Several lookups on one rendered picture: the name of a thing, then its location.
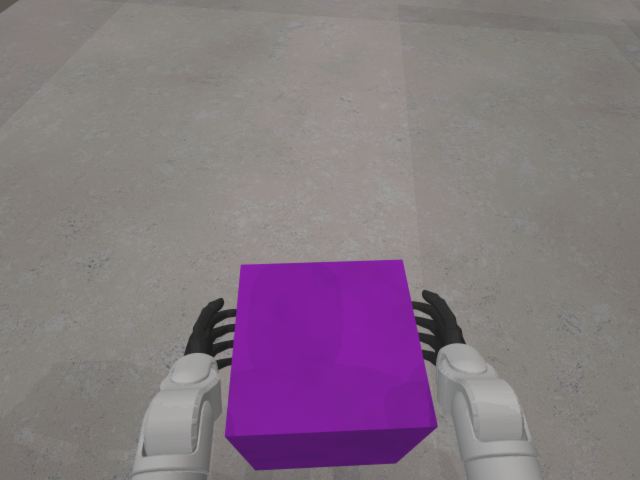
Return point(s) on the left robot forearm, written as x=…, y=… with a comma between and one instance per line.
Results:
x=176, y=434

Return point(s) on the carton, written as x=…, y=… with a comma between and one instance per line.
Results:
x=327, y=367

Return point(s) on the left robot hand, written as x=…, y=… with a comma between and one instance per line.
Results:
x=204, y=333

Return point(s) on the right robot hand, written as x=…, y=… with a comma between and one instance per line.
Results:
x=443, y=326

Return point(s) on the right robot forearm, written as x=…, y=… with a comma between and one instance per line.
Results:
x=494, y=439

